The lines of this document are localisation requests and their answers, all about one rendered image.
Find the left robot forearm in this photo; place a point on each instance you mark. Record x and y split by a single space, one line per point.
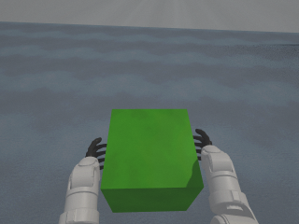
82 193

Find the robot left hand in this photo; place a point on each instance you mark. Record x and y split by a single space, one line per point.
93 148

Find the right robot forearm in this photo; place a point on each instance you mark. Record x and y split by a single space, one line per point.
225 193

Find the robot right hand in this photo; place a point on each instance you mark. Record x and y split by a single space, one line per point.
205 141

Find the robot right upper arm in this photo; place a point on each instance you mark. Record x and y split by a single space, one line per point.
231 219

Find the carton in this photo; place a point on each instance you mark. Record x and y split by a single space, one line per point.
151 164

